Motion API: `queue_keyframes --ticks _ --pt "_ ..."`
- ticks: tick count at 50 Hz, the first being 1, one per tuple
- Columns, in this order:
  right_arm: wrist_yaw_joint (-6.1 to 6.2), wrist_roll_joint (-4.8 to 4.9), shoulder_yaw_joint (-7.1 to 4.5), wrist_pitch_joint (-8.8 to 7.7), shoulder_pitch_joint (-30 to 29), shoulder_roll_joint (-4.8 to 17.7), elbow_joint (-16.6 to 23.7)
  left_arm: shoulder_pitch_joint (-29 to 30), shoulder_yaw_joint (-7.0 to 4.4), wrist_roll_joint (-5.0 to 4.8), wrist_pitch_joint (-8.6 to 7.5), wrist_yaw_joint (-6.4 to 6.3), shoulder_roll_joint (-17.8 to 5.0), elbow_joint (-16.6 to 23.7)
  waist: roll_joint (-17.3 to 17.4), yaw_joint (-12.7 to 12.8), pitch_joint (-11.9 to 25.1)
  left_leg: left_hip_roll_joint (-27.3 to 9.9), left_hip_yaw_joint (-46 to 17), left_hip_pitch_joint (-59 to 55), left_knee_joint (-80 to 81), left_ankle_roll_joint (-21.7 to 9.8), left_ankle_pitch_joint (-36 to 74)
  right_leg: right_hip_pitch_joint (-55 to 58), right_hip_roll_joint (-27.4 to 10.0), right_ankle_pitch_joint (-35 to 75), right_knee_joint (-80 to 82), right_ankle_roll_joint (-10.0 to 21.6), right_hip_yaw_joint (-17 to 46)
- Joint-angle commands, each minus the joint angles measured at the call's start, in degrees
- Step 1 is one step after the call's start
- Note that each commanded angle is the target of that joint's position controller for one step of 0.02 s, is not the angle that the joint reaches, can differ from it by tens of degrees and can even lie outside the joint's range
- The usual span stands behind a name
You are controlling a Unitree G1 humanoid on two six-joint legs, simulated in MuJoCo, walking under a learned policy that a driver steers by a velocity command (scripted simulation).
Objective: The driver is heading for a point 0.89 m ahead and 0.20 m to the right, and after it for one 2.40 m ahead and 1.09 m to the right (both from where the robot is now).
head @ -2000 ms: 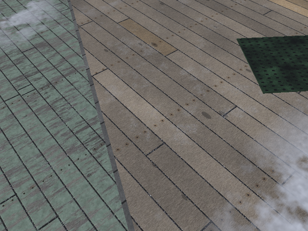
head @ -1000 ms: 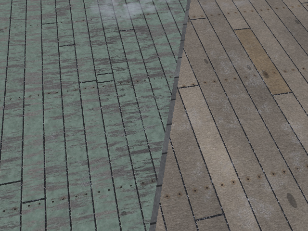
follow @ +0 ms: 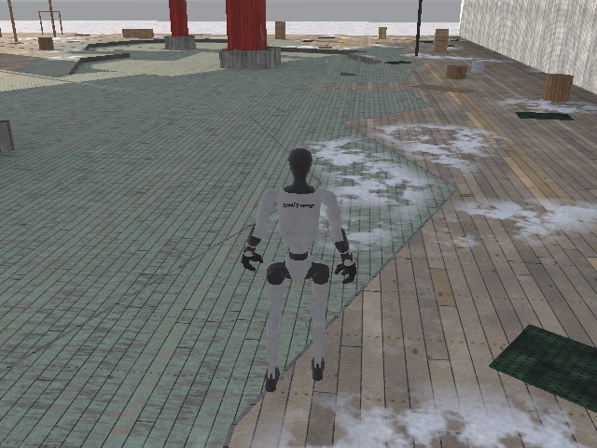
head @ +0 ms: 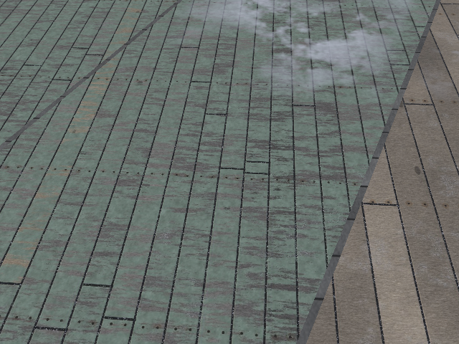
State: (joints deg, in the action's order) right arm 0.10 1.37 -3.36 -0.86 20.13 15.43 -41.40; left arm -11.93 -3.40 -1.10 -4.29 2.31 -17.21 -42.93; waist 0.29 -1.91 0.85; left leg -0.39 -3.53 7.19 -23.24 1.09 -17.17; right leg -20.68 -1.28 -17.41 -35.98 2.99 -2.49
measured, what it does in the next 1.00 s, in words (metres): walks ahead: right foot, then left foot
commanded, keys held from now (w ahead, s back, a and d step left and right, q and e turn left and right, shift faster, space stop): w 0.76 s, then w+e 0.24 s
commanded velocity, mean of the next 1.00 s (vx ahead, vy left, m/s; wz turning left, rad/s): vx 0.46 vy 0.00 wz -0.05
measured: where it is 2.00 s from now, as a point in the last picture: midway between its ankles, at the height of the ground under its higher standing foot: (269, 232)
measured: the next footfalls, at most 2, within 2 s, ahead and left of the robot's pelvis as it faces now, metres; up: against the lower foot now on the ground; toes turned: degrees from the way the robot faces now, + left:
right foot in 0.04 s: +0.08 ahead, -0.11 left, +0.00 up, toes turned -2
left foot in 0.56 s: +0.43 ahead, +0.11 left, +0.00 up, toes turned +1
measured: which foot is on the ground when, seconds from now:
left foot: down 0.00-0.04, up 0.06-0.54, down 0.56-1.00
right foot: up 0.00-0.02, down 0.04-0.58, up 0.60-1.00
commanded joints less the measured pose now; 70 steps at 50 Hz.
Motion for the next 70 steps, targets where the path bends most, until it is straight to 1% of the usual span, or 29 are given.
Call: queue_keyframes --ticks 1,2,3,4,5,7,13,20,24,26,27,28,29,30,31,33,36,39,44,49,52,54,55,56,57,58,60,64,70 --pt "-0.45 -0.08 -1.51 -1.16 -5.82 7.0 4.38 -7.09 -1.31 -0.12 -0.65 -0.14 -3.79 0.61 4.88 6.18 -0.71 -8.31 -8.58 14.5 3.89 -9.48 -8.15 16.61 2.51 4.95 5.61 0.01 -1.8" --pt "-0.57 -0.65 -0.47 -1.49 -6.9 3.86 4.82 -12.19 -1.87 -0.07 -0.74 -0.76 -5.88 -0.1 -0.05 8.36 -0.08 -4.76 -4.6 19.96 -7.13 -6.44 -7.18 22.58 -3.16 1.08 9.46 1.82 6.26" --pt "-0.4 -0.88 0.48 -2.56 -6.59 0.41 7.52 -16.29 -3.27 0.61 -0.84 -1.07 -13.37 0.36 -16.43 8.27 1.95 1.97 3.58 32.1 -28.94 -1.81 -11.24 29.09 -16.93 -11.38 19.55 8.96 29.72" --pt "0.11 0.53 -0.67 -3.53 -7.64 4.8 8.49 -16.79 -3.28 1.44 -1.28 -0.61 -13.38 0.53 -16.0 8.55 0.9 1.85 -1.5 39.38 -40.81 -1.91 -16.18 26.29 -22.55 -24.71 26.75 15.03 46.36" --pt "0.06 1.48 -1.55 -4.01 -8.15 7.61 8.04 -12.96 -2.13 1.16 -1.71 -0.62 -9.99 1.27 -10.75 6.57 -4.08 -1.82 -3.03 43.64 -45.02 -3.32 -10.87 23.93 -21.91 -27.57 26.75 13.91 42.66" --pt "-0.15 0.17 -1.52 -4.12 -8.02 6.76 6.21 -8.42 -1.08 1.47 -1.79 -0.66 -7.13 2.37 -5.67 4.35 -5.43 -4.77 -1.68 42.42 -43.15 -4.38 -1.06 20.28 -16.26 -15.59 26.29 10.22 30.42" --pt "-0.67 -0.96 -1.1 -3.45 -11.08 3.89 5.79 -9.98 -0.38 1.06 -1.58 -1.48 -5.84 0.91 -4.03 4.07 -4.35 -5.82 1.42 38.73 -31.21 -1.25 14.09 18.69 -10.24 15.06 28.55 8.46 12.59" --pt "-2.82 -0.09 0.34 -4.74 -23.86 1.67 9.04 -14.84 -0.56 0.36 -0.33 -2.34 -7.35 -2.44 -4.01 7.83 -7.44 -3.11 4.31 33.04 -11.0 -1.21 23.93 19.96 -10.65 18.59 28.79 7.74 7.25" --pt "-4.08 0.05 0.09 -5.42 -26.02 3.12 10.36 -15.33 -1.08 -0.08 0.66 -2.58 -8.37 -3.8 -4.86 6.23 -7.32 -1.4 4.72 31.02 -6.17 -4.28 17.73 26.57 -13.39 29.31 24.25 6.9 7.25" --pt "-3.64 -0.27 -1.11 -5.3 -20.18 5.83 9.06 -14.39 -1.62 0.05 1.12 -2.94 -10.04 -3.81 -7.26 2.33 -1.83 1.92 6.98 21.12 -5.94 -6.55 13.42 28.69 -12.9 50.09 15.88 5.75 6.31" --pt "-3.01 -0.27 -2.36 -5.11 -11.41 8.17 6.66 -13.23 -1.47 0.25 1.58 -3.11 -9.87 -3.57 -7.1 -2.65 3.98 3.45 8.41 9.1 -4.27 -8.51 14.99 26.61 -10.72 57.38 5.59 4.37 4.09" --pt "-2.11 -0.76 -3.27 -4.78 -0.46 10.94 4.2 -12.69 -0.8 0.95 1.54 -3.39 -8.67 -2.37 -5.45 -7.25 12.1 -3.27 1.43 -10.83 -7.55 -11.65 16.06 14.29 -8.92 46.73 -9.17 2.68 3.67" --pt "-1.91 -1.99 -4.47 -4.75 5.05 16.85 2.99 -20.33 1.73 1.3 0.48 -2.68 -0.05 -0.68 10.37 -3.39 22.38 -20.13 -27.94 -35.04 -5.96 -21.63 5.42 -10.85 2.02 6.52 -33.69 -1.57 3.46" --pt "-1.83 -1.31 -3.19 -4.65 6.25 11.37 2.26 -18.59 1.16 0.02 -1.05 -2.28 -3.72 -1.98 11.59 -5.43 26.52 -22.64 -41.69 -35.55 3.63 -22.48 -2.64 -17.92 4.19 -14.51 -41.17 -1.18 11.95" --pt "-1.51 -0.79 -2.2 -4.42 1.47 9.01 2.22 -10.97 -0.19 -1.8 -1.74 -1.91 -7.92 0.5 9.06 -4.9 14.16 -19.97 -31.78 -26.67 5.57 -18.65 -4.1 -23.26 0.48 -11.42 -42.99 -0.76 10.66" --pt "-1.7 -0.99 -1.07 -4.25 -6.09 5.98 2.49 -4.3 -0.1 -0.38 -1.98 -2.25 -6.8 1.87 0.11 -0.98 2.37 -14.58 -17.93 -7.66 9.4 -14.95 5.89 -20.13 -4.59 -2.09 -35.99 -0.69 7.13" --pt "-2.13 -1.45 -1.06 -5.53 -8.83 5.37 1.74 -9.77 0.0 0.16 -0.04 -2.24 -4.1 0.53 4.18 3.96 1.33 -11.89 -10.62 3.3 14.17 -16.34 13.78 -12.2 -7.3 1.98 -31.39 -2.48 7.17" --pt "-1.69 -1.4 -1.41 -6.22 -7.96 7.0 -0.32 -5.24 0.2 0.61 0.85 -2.7 -3.34 2.03 3.07 3.84 -2.4 -11.25 -4.96 6.61 16.8 -16.4 17.52 -15.72 -8.16 7.52 -24.57 -4.33 6.48" --pt "-0.85 -1.45 -1.63 -5.87 -4.61 9.1 -2.51 4.4 0.91 0.18 -0.06 -1.47 -1.57 4.38 1.64 -0.37 -3.88 -9.45 3.69 2.77 17.18 -12.75 19.49 -15.14 -5.82 23.96 -5.76 -3.2 4.26" --pt "-0.52 -0.72 -2.04 -4.36 -0.87 10.41 -5.32 11.42 0.85 -0.24 -0.11 0.22 -2.04 8.46 1.45 -3.01 -5.72 -14.07 5.52 -9.43 14.44 -11.27 19.88 -20.14 -4.25 20.99 1.33 -0.76 4.47" --pt "0.09 -0.5 -2.5 -2.97 -2.07 11.82 -5.38 10.25 0.23 0.19 0.03 1.17 -3.29 10.08 2.9 -1.07 -3.76 -15.03 7.56 -14.09 7.2 -9.25 36.57 -16.74 -1.42 11.88 2.44 1.7 0.98" --pt "0.87 -0.6 -2.66 -1.83 -3.82 12.67 -4.57 -1.24 -2.01 0.26 0.4 0.91 -6.89 8.01 3.39 5.57 3.75 -12.56 11.19 -11.98 -9.57 -6.78 54.15 -0.46 3.62 10.6 4.55 4.45 -2.82" --pt "1.45 -1.33 -1.87 -1.88 -3.12 11.08 -3.44 -11.1 -3.94 0.07 0.76 0.12 -11.03 5.94 -0.12 9.62 9.7 -10.17 12.31 -0.75 -25.1 -4.52 45.6 16.75 0.72 13.2 4.58 7.28 3.99" --pt "0.51 -2.67 0.73 -3.44 3.09 3.88 -0.61 -13.74 -5.41 -0.21 0.75 -0.26 -17.89 5.84 -14.97 5.66 16.67 0.48 10.82 26.36 -48.0 -0.53 4.68 39.92 -14.06 3.58 7.8 18.02 34.7" --pt "-0.49 -2.11 0.52 -5.68 -0.04 6.68 -1.24 -15.5 -3.96 -0.22 0.47 -0.26 -13.01 6.88 -11.45 8.02 23.02 3.41 -1.1 34.78 -55.15 -1.05 -14.96 45.48 -17.88 -0.95 16.84 19.82 50.65" --pt "-1.25 0.26 -0.47 -6.84 -5.58 9.92 0.52 -13.62 -2.96 0.51 0.28 -0.32 -10.21 6.69 -8.29 8.79 15.5 0.1 -2.94 39.5 -56.46 -2.34 -10.87 40.84 -16.28 0.74 17.79 16.34 42.13" --pt "-0.74 -0.99 -0.15 -7.55 -9.5 8.83 1.64 -6.42 -2.4 0.59 0.39 -0.53 -8.37 8.12 0.53 4.94 5.3 -4.12 -1.41 36.6 -47.73 -2.51 -3.11 23.9 -12.3 12.37 18.92 13.82 29.8" --pt "-0.2 -2.19 -0.46 -5.17 -7.08 7.49 1.42 -2.6 -1.96 0.72 0.07 -1.31 -7.01 9.3 -2.67 0.49 2.64 -5.52 -0.42 28.12 -38.47 0.69 1.56 10.07 -7.67 23.96 22.59 13.92 21.13" --pt "-0.22 -2.41 0.56 -5.0 -18.57 4.63 4.47 -6.94 -2.95 0.22 1.51 -3.4 -9.55 6.82 -5.11 4.09 0.59 0.52 1.81 22.13 -13.8 2.84 20.16 5.13 -2.22 32.82 18.6 8.48 14.38"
